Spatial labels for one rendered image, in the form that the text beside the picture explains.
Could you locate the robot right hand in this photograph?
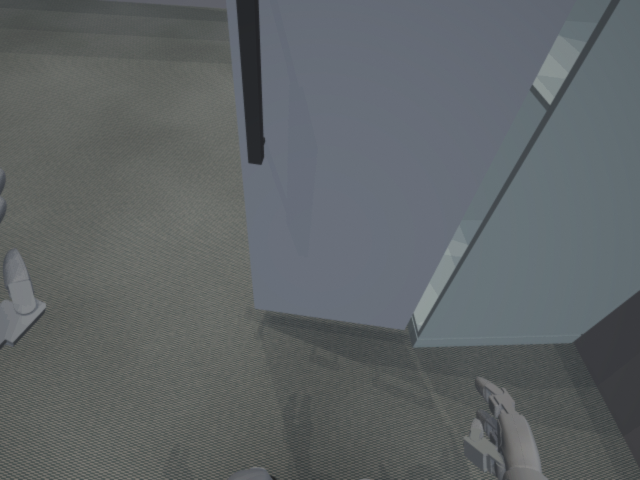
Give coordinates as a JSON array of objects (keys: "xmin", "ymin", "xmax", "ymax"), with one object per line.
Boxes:
[{"xmin": 464, "ymin": 377, "xmax": 542, "ymax": 480}]

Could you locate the handle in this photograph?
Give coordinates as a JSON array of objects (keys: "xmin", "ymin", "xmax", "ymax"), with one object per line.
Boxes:
[{"xmin": 236, "ymin": 0, "xmax": 265, "ymax": 165}]

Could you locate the fridge door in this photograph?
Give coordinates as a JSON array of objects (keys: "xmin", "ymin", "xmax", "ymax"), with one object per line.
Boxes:
[{"xmin": 226, "ymin": 0, "xmax": 576, "ymax": 330}]

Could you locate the robot left hand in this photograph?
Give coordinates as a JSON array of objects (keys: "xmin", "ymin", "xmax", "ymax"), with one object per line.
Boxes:
[{"xmin": 0, "ymin": 168, "xmax": 46, "ymax": 350}]

